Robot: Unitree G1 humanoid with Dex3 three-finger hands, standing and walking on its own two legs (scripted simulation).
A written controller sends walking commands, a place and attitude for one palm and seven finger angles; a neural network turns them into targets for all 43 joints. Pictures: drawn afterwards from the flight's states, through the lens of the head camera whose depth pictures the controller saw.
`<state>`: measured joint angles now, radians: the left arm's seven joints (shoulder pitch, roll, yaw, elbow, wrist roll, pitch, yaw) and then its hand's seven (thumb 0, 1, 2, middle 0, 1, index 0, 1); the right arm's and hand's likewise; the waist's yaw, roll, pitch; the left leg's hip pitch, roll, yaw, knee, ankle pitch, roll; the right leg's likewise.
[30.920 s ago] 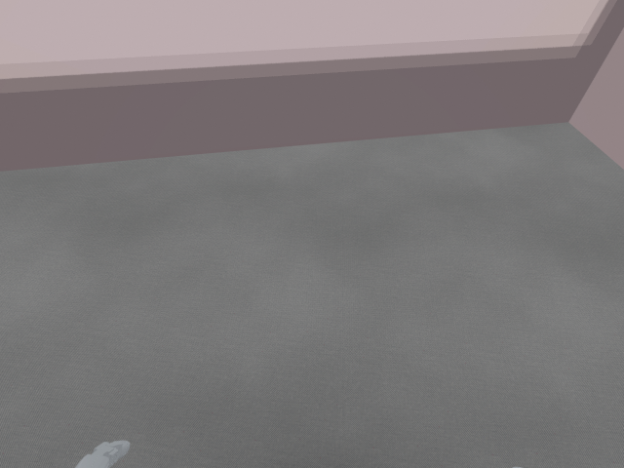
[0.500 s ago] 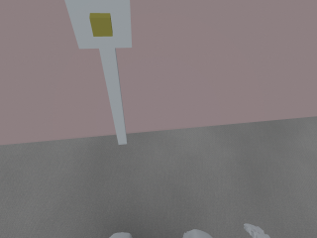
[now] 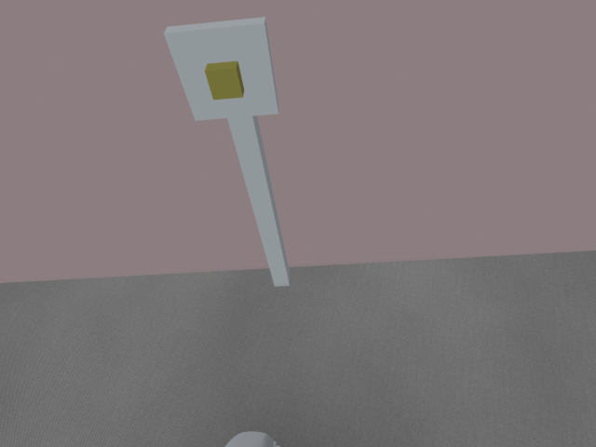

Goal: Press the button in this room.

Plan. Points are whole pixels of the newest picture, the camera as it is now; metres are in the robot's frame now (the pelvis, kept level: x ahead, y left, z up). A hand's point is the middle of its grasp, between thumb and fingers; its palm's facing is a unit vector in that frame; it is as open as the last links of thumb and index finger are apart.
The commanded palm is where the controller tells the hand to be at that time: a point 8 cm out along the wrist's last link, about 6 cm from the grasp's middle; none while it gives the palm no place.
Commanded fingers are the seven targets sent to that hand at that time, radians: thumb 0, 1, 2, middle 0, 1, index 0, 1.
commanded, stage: take the last steps up to it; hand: left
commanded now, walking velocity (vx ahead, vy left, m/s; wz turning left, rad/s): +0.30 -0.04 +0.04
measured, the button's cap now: (225, 80) +0.75 +0.18 +0.12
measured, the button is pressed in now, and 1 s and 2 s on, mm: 0 0 0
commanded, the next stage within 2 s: come to a stop and stand still in 0.72 s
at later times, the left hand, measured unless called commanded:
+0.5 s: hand out of the picture +0.03 +0.22 -0.18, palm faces +0.07 -0.99 -0.14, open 7.4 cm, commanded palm none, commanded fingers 0.00 0.90 0.90 -0.20 -0.30 -0.20 -0.30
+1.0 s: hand (239, 337) +0.33 +0.15 -0.17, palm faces +0.00 -0.97 -0.24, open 7.2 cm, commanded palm none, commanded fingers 0.00 0.90 0.90 -0.20 -0.30 -0.20 -0.30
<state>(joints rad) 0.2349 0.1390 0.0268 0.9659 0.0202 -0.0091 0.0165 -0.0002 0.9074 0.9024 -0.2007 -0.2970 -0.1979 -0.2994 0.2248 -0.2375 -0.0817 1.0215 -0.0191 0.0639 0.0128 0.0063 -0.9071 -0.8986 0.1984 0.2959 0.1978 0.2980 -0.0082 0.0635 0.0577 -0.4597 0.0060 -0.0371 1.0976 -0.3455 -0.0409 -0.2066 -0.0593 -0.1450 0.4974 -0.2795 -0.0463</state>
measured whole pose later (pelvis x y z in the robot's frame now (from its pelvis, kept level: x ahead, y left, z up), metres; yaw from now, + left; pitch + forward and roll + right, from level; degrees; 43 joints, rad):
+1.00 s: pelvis +0.25 -0.03 -0.01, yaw -1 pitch -1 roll +0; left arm 0.13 0.15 0.04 1.03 0.02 -0.03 0.03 -0.01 0.94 0.90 -0.20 -0.30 -0.20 -0.30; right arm 0.22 -0.19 -0.05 1.08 0.00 0.01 -0.02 0.00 -0.91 -0.90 0.20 0.30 0.19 0.30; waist -0.01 0.05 0.11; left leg -0.44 0.07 0.03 0.99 -0.42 -0.03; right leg -0.31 -0.04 -0.17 0.53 -0.21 -0.06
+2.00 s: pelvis +0.21 -0.05 +0.00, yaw -2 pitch -2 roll +0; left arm 0.23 0.16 0.02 1.11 0.01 0.00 0.03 0.00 0.95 0.90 -0.20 -0.30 -0.20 -0.30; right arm 0.34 -0.15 -0.03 1.18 -0.01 0.02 -0.02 0.00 -0.91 -0.90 0.20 0.30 0.20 0.30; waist -0.04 0.04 0.02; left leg -0.23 0.09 0.02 0.44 -0.17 -0.07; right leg -0.13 0.01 -0.08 0.47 -0.30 -0.03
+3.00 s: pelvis +0.25 -0.02 +0.00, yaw -3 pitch -2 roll +0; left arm 0.24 0.20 0.02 1.10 0.02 -0.02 0.03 0.00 0.91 0.90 -0.20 -0.30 -0.20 -0.30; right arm 0.21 -0.18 -0.02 1.15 0.00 -0.02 -0.03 0.00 -0.91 -0.90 0.20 0.30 0.20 0.30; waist 0.00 -0.01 0.06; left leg -0.16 0.04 0.05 0.41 -0.22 -0.03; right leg -0.03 -0.04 -0.06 0.38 -0.31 0.02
